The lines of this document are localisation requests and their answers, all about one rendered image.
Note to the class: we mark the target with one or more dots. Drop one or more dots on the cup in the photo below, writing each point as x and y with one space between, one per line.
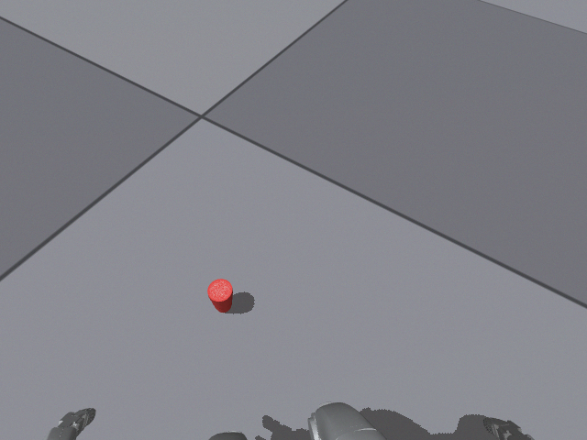
220 294

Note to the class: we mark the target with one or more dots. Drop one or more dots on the left robot hand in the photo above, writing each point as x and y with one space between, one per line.
71 425

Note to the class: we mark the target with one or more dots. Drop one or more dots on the right robot hand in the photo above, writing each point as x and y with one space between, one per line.
505 430

